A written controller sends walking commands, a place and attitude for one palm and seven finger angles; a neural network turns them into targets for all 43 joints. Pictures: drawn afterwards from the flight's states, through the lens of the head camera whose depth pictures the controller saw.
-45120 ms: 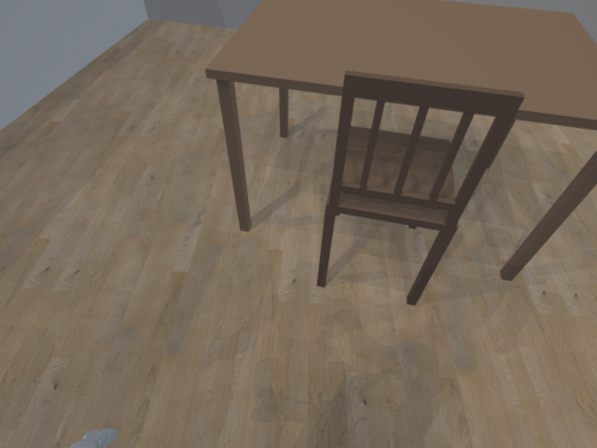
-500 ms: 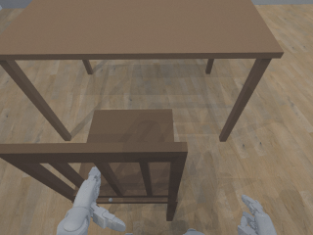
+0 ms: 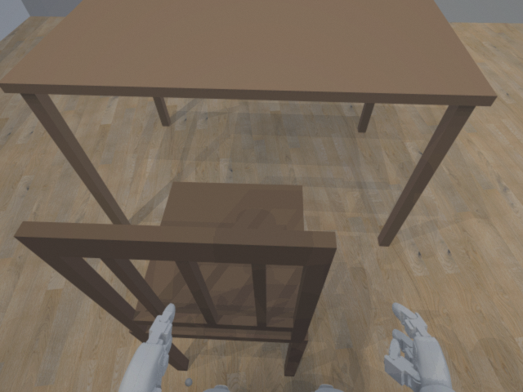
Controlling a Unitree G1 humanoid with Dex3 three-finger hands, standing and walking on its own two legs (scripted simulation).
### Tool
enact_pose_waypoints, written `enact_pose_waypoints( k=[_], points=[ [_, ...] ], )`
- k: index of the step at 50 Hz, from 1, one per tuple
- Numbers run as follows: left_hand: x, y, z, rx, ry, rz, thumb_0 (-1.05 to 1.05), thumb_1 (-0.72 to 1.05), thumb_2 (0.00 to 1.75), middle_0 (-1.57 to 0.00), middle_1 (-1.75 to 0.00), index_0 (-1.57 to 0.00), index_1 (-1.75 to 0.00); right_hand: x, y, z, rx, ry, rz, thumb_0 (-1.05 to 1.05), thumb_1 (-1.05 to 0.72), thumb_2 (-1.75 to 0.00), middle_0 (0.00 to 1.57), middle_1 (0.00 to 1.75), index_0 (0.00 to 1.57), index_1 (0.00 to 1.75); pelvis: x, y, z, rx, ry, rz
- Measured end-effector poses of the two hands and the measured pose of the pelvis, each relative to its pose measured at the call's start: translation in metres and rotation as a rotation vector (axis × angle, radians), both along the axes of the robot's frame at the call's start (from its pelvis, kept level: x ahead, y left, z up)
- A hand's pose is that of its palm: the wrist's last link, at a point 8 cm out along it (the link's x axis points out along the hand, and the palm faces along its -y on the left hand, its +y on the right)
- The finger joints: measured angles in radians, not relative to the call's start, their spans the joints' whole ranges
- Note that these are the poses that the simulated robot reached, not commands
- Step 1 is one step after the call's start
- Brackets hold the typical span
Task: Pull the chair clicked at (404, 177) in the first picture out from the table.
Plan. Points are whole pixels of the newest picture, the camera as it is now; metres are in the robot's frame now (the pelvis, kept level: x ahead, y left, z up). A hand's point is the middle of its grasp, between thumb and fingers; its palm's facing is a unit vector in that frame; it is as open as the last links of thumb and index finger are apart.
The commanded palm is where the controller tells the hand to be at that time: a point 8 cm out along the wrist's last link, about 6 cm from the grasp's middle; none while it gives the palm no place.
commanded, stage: draw the fingers out of the gap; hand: left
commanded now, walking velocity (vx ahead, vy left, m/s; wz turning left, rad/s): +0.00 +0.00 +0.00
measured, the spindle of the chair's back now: (200, 293) +0.28 +0.11 -0.02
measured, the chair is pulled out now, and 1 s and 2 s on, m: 0.30 0.30 0.30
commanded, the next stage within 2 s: draw the hand back to the body in 0.02 s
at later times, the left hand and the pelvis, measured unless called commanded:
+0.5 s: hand (156, 370) +0.16 +0.13 +0.05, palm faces -0.06 -1.00 -0.06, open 17.4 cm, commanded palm +0.12 +0.21 +0.07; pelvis -0.02 +0.00 -0.03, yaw -1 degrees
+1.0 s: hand (60, 328) +0.18 +0.21 +0.14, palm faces +0.31 -0.86 -0.40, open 14.1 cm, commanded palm +0.14 +0.26 +0.17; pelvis +0.01 +0.00 +0.04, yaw +0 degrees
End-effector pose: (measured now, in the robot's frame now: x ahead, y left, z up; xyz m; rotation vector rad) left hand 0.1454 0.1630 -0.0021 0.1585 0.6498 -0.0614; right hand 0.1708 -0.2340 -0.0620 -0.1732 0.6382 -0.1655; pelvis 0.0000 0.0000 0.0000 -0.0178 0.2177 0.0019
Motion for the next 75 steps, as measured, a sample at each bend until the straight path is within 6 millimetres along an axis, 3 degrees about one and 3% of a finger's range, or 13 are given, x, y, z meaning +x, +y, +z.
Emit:
enact_pose_waypoints(
  k=[9,15,20,25,34,41,58,70,75],
  points=[
    [-0.022,0.006,0.002,-0.027,0.003,0.032,-0.01,-0.53,0.21,0.00,0.00,-0.01,0.00,-0.003,0.000,-0.003,-0.003,-0.001,-0.018,0.02,-0.91,-0.89,0.21,0.30,0.20,0.30,-0.001,0.002,-0.005,-0.006,0.007,0.000],
    [-0.010,0.013,0.035,-0.150,-0.323,0.099,-0.01,-0.54,0.21,0.00,0.00,-0.01,0.00,-0.005,0.000,-0.012,-0.008,-0.032,0.003,0.02,-0.91,-0.89,0.21,0.30,0.20,0.30,-0.008,0.001,-0.016,-0.013,0.018,0.002],
    [-0.002,0.017,0.054,-0.144,-0.575,0.033,-0.01,-0.54,0.21,0.00,0.00,-0.01,0.00,-0.007,0.001,-0.030,0.026,-0.022,0.020,0.02,-0.91,-0.89,0.21,0.30,0.20,0.30,-0.016,-0.001,-0.029,-0.012,0.038,-0.008],
    [-0.005,0.025,0.061,-0.108,-0.548,-0.007,-0.01,-0.54,0.21,0.00,0.00,-0.02,0.00,-0.010,0.004,-0.036,0.069,0.003,-0.006,0.02,-0.91,-0.89,0.21,0.30,0.20,0.30,-0.019,-0.003,-0.029,-0.010,0.017,-0.013],
    [-0.007,0.049,0.096,-0.016,-0.527,0.028,-0.01,-0.50,0.23,-0.01,-0.01,-0.05,-0.03,-0.012,0.000,-0.014,0.054,-0.008,-0.026,0.02,-0.91,-0.89,0.21,0.30,0.20,0.30,-0.011,-0.007,-0.004,-0.013,-0.031,-0.004],
    [-0.010,0.075,0.127,0.287,-0.459,0.179,-0.01,-0.32,0.31,-0.04,-0.05,-0.08,-0.06,0.000,-0.005,0.005,0.015,0.024,-0.034,0.02,-0.91,-0.89,0.20,0.30,0.20,0.30,0.001,-0.006,0.019,-0.009,-0.113,-0.008],
    [0.015,0.106,0.200,0.407,-0.673,0.292,0.00,0.27,0.60,-0.12,-0.17,-0.13,-0.17,0.043,0.022,0.039,0.034,-0.030,0.080,0.02,-0.91,-0.89,0.21,0.30,0.20,0.30,0.021,-0.002,0.050,0.001,-0.229,-0.011],
    [0.032,0.133,0.246,0.496,-0.810,0.335,0.01,0.69,0.80,-0.18,-0.26,-0.19,-0.26,0.039,0.022,0.036,0.032,0.037,0.084,0.02,-0.91,-0.89,0.21,0.30,0.20,0.30,0.026,0.004,0.059,0.000,-0.250,-0.022],
    [0.037,0.134,0.242,0.475,-0.795,0.334,0.01,0.81,0.86,-0.19,-0.28,-0.20,-0.28,0.032,0.018,0.034,0.032,0.068,0.063,0.02,-0.91,-0.89,0.21,0.30,0.20,0.30,0.027,0.006,0.061,0.000,-0.248,-0.028]
  ],
)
